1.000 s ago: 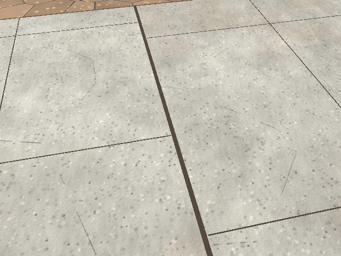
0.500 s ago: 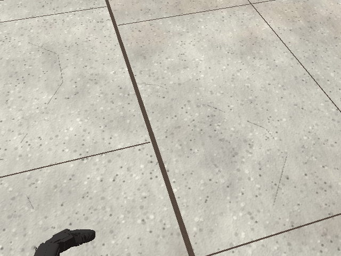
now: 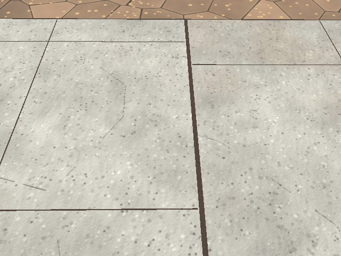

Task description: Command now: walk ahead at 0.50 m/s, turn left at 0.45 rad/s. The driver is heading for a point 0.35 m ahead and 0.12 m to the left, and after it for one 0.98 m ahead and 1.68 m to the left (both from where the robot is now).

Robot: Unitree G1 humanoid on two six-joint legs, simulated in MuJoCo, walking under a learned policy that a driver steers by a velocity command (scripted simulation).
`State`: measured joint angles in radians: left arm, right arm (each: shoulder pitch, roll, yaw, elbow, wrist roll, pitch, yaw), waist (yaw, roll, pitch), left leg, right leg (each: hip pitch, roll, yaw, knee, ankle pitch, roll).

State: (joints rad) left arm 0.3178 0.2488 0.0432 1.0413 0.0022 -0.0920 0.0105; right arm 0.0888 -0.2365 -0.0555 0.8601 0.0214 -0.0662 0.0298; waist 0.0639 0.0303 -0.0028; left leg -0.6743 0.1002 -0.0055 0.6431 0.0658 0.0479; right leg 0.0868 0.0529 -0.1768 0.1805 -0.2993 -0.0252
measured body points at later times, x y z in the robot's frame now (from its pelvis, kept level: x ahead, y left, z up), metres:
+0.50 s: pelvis +0.28 +0.04 +0.00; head +0.32 +0.06 +0.45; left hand +0.41 +0.34 -0.10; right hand +0.43 -0.23 -0.11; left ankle +0.20 +0.12 -0.74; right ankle +0.47 -0.04 -0.71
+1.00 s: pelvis +0.33 +0.07 -0.01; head +0.35 +0.10 +0.44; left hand +0.29 +0.38 -0.12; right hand +0.62 -0.08 -0.09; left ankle +0.28 +0.16 -0.74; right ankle +0.46 -0.03 -0.73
